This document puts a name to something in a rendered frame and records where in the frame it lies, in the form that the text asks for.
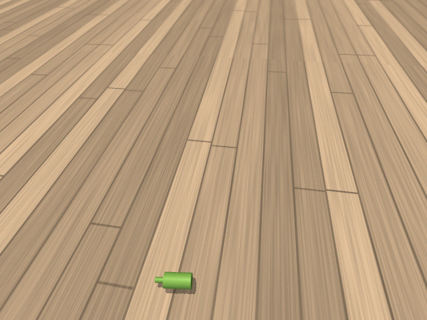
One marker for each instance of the bottle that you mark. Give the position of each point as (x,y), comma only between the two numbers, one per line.
(175,280)

